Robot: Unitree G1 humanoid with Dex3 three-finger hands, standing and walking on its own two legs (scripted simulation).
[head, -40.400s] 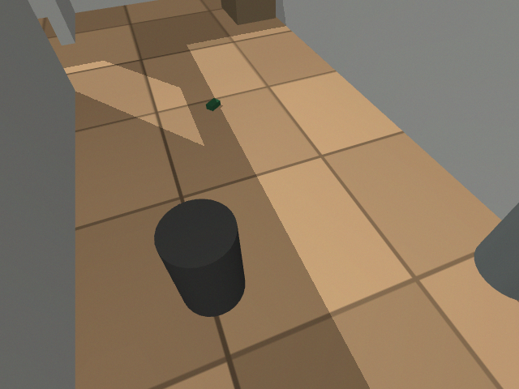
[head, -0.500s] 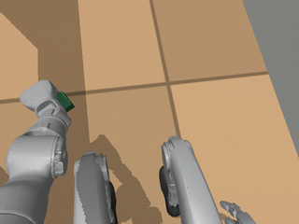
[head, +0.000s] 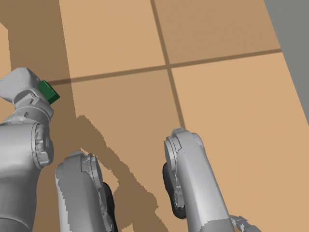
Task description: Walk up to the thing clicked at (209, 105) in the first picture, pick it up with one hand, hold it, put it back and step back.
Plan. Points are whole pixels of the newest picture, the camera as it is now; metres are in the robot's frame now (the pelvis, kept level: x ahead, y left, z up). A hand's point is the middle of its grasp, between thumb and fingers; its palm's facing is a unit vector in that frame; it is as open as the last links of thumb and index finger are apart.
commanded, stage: crouch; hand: left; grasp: from above
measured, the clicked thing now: (39, 97) +0.50 +0.26 -0.19
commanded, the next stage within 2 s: lower in 0.36 s
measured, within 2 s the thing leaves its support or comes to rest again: neither
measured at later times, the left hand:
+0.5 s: hand (38, 97) +0.50 +0.26 -0.19, palm faces -0.33 -0.25 -0.91, open 8.2 cm
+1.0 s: hand (50, 99) +0.51 +0.24 -0.24, palm faces -0.34 -0.25 -0.90, open 8.4 cm
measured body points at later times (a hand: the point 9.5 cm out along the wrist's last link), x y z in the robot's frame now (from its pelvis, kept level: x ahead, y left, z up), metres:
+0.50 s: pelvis +0.00 +0.00 -0.03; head +0.26 +0.03 +0.34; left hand +0.52 +0.26 -0.13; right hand -0.01 -0.26 -0.14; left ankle +0.08 +0.13 -0.32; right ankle +0.10 -0.13 -0.32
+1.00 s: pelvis +0.01 +0.00 -0.04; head +0.29 +0.04 +0.30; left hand +0.53 +0.25 -0.19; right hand -0.03 -0.25 -0.13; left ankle +0.08 +0.13 -0.32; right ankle +0.10 -0.13 -0.32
